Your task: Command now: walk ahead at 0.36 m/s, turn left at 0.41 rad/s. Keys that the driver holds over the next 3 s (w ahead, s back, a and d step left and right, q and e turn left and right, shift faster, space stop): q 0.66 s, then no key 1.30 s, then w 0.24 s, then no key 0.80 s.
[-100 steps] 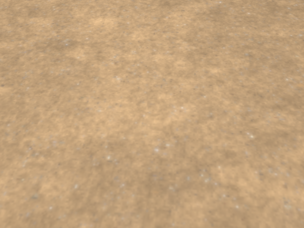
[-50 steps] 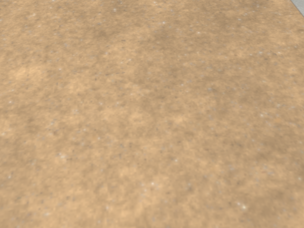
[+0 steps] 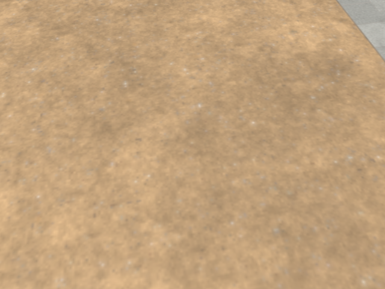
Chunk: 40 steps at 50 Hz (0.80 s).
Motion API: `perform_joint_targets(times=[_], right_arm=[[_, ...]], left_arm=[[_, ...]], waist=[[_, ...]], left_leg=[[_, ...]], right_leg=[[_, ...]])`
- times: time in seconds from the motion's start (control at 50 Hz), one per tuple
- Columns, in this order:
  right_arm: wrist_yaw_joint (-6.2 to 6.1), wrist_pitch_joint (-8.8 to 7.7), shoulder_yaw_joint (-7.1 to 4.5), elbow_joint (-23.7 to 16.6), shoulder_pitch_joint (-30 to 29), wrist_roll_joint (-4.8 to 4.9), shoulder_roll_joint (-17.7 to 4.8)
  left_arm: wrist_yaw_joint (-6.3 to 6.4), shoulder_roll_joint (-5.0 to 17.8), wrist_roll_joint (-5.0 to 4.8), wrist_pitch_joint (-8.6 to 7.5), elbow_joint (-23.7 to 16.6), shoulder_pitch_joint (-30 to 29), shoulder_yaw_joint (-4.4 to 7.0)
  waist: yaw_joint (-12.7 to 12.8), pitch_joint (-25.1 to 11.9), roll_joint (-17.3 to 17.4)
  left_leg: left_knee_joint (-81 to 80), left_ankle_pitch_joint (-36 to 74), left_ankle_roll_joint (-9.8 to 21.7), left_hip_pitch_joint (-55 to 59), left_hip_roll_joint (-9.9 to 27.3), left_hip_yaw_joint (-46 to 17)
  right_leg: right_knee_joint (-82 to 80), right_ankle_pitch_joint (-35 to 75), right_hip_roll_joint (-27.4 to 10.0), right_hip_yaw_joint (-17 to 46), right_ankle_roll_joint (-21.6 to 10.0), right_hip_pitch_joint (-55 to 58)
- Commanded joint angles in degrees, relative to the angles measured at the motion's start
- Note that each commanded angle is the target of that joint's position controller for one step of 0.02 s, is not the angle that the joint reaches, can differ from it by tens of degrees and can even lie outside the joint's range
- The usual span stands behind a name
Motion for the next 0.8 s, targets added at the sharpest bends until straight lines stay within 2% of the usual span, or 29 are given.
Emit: perform_joint_targets(times=[0.02,0.08,0.14,0.18,0.24,0.28,0.3,0.32,0.34,0.36,0.38,0.4,0.42,0.44,0.48,0.5,0.58,0.64,0.7,0.74,0.76,0.78,0.8], right_arm=[[-0.51,0.83,-1.89,-4.3,1.1,-0.03,-4.2],[-0.61,2.62,-1.63,-6.7,-1.0,-0.63,-2.1],[0.60,2.65,-1.28,-8.5,-4.4,-0.97,-1.4],[1.60,2.63,-1.41,-10.1,-7.4,-1.09,-1.7],[2.72,3.12,-2.27,-12.4,-9.6,-1.34,-3.6],[3.05,3.45,-3.04,-13.1,-8.4,-1.48,-4.9],[2.87,3.36,-3.73,-12.5,-5.2,-1.58,-5.8],[1.99,3.14,-5.18,-11.5,-0.6,-1.83,-9.3],[0.45,3.20,-6.72,-12.5,1.2,-2.04,-16.1],[0.67,2.78,-6.00,-14.9,-1.0,-3.29,-16.8],[1.48,2.38,-5.10,-15.9,-2.7,-2.54,-13.0],[1.49,1.98,-4.47,-16.0,-5.5,-1.85,-10.9],[1.17,2.15,-4.15,-15.9,-7.7,-1.00,-9.5],[0.57,2.61,-3.81,-16.2,-9.8,-0.77,-8.6],[-0.21,3.18,-3.79,-17.2,-11.2,-2.04,-8.7],[-0.55,3.27,-3.92,-17.5,-11.1,-2.15,-8.8],[-1.68,3.80,-4.49,-17.9,-10.4,-1.59,-9.7],[-1.70,4.43,-4.52,-18.3,-10.9,-1.73,-9.6],[-1.41,4.95,-4.20,-18.5,-10.9,-1.70,-8.8],[-1.44,5.44,-3.67,-18.5,-11.6,-1.27,-8.0],[-1.53,5.61,-3.33,-18.0,-10.2,-1.00,-7.2],[-1.51,5.54,-2.60,-17.7,-8.1,-1.45,-4.8],[-1.41,5.00,-2.67,-19.6,-8.0,-1.15,-4.7]], left_arm=[[0.19,5.6,0.65,-0.96,-1.1,1.3,1.82],[1.02,7.8,0.41,-1.04,0.1,-1.0,2.64],[2.25,9.2,0.15,0.16,0.8,-1.6,3.08],[2.75,10.0,-0.41,0.99,1.5,-0.7,3.28],[2.88,11.3,-1.67,2.23,2.4,-0.4,3.81],[2.99,12.0,-2.65,3.03,2.5,-1.3,4.17],[3.11,11.6,-3.01,3.35,2.5,-1.8,4.13],[2.91,10.1,-2.28,3.49,3.2,1.4,3.76],[2.49,7.0,0.76,3.31,1.6,3.3,2.58],[1.98,6.1,1.10,3.33,0.5,5.8,1.73],[1.61,9.5,-0.61,3.64,1.3,2.6,2.50],[1.76,9.4,-1.49,3.94,0.5,-0.2,2.53],[2.45,8.8,-0.83,4.36,1.2,-0.8,2.60],[3.13,9.6,-0.17,4.88,1.0,-1.5,2.92],[3.22,8.9,-0.14,5.42,1.3,-0.3,2.90],[3.27,8.1,-0.27,5.43,1.5,0.1,2.71],[3.37,6.9,-0.32,5.36,1.2,-1.6,2.11],[2.94,7.4,-0.62,5.10,0.9,-2.3,2.21],[2.17,7.9,-0.87,4.35,1.1,-0.9,2.37],[1.41,7.4,-0.70,3.82,1.9,1.8,2.39],[1.16,7.9,-0.24,3.70,2.2,2.9,2.57],[1.25,11.3,1.06,3.74,1.6,3.5,3.16],[1.54,15.7,2.10,4.14,1.7,1.7,4.00]], waist=[[0.3,-4.0,-7.7],[-1.0,-2.3,-7.6],[0.1,-3.5,-7.1],[1.3,-4.2,-6.7],[1.5,-4.1,-6.6],[0.2,-4.2,-6.7],[-1.7,-5.4,-5.6],[-3.1,-8.1,-0.6],[-1.5,-11.1,13.9],[0.7,-20.5,16.4],[-2.0,-21.1,6.5],[-0.8,-15.7,3.9],[0.3,-11.6,-0.1],[1.3,-9.6,1.1],[2.7,-9.3,4.2],[2.8,-9.8,4.5],[1.5,-10.4,4.8],[0.8,-9.3,6.6],[0.5,-9.3,7.8],[2.0,-9.3,7.6],[2.5,-8.7,6.3],[1.3,-8.1,-1.6],[-1.3,-4.6,-17.0]], left_leg=[[1.5,3.1,-1.8,-10.1,4.8,-1.8],[-5.8,8.0,-3.4,-10.8,4.9,-0.1],[-17.3,19.2,-2.9,-6.9,4.4,2.4],[-22.7,22.7,-2.2,-5.6,3.7,3.3],[-27.1,19.1,-0.4,-5.3,3.0,4.0],[-30.4,15.5,1.5,-3.0,1.4,5.7],[-34.7,18.1,3.1,2.2,-0.7,7.0],[-39.1,30.9,5.3,10.7,-1.8,5.2],[-37.9,62.1,11.4,22.8,11.0,-12.7],[-41.2,56.7,23.9,31.4,21.2,-33.3],[-43.8,46.6,22.0,28.6,18.8,-29.3],[-44.4,38.6,18.7,23.6,16.0,-23.9],[-45.5,31.3,15.4,18.6,13.1,-20.3],[-46.6,26.8,13.8,13.8,11.3,-18.3],[-47.9,25.6,13.0,8.6,8.7,-16.6],[-47.9,26.0,13.0,8.3,8.2,-16.1],[-47.6,18.3,12.5,8.1,7.2,-17.8],[-48.1,11.0,11.7,6.4,6.5,-20.7],[-46.5,11.7,11.1,8.0,6.8,-23.0],[-43.9,13.7,9.5,6.8,5.6,-22.5],[-41.9,12.2,7.5,4.8,3.8,-21.0],[-33.9,4.5,4.1,0.1,-0.7,-16.1],[-25.0,-6.6,0.9,-8.3,-9.8,-5.1]], right_leg=[[-12.9,27.4,-16.0,11.5,-9.6,11.5],[-14.8,34.3,-15.9,4.1,-10.3,8.0],[-14.7,32.0,-14.0,-2.3,-9.4,8.4],[-13.6,30.9,-14.5,-3.7,-8.8,10.9],[-9.3,28.7,-16.6,-3.8,-7.6,15.1],[-3.3,30.0,-17.0,-4.0,-6.0,16.1],[3.2,31.1,-15.2,-5.4,-4.2,15.2],[13.8,26.2,-11.1,-7.0,-1.0,12.2],[32.4,-5.1,-4.7,-8.3,3.9,-2.7],[47.1,-33.0,3.6,2.2,5.8,-14.7],[49.7,-29.6,0.8,9.1,4.8,-16.5],[47.9,-25.0,-0.6,9.0,3.7,-18.2],[43.9,-21.0,-2.2,8.9,3.7,-18.2],[39.8,-17.9,-3.0,9.1,3.8,-16.2],[36.2,-14.3,-1.5,8.3,4.4,-11.3],[33.4,-13.7,-1.0,8.2,4.8,-10.4],[23.6,-10.8,-0.1,9.3,6.1,-8.3],[18.2,-9.9,0.8,9.7,6.0,-5.7],[12.3,-10.2,0.8,9.1,4.9,-2.8],[2.9,-5.1,0.8,7.3,3.3,3.1],[-2.9,-1.2,-0.6,7.5,1.9,7.2],[-8.0,-0.2,-10.0,16.5,-1.4,10.8],[-11.3,6.9,-19.1,28.8,-9.9,9.3]])
Next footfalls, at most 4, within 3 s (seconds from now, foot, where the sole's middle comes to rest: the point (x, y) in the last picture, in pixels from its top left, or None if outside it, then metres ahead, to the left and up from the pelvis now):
0.32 left None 0.25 0.15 -0.77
0.78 right None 0.29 -0.08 -0.77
1.08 left None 0.14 0.14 -0.77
2.54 left None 0.36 0.22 -0.77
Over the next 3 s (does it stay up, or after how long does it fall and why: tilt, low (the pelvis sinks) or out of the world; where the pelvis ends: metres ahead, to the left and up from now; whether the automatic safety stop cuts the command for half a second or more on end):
stays up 0.35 0.08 0.00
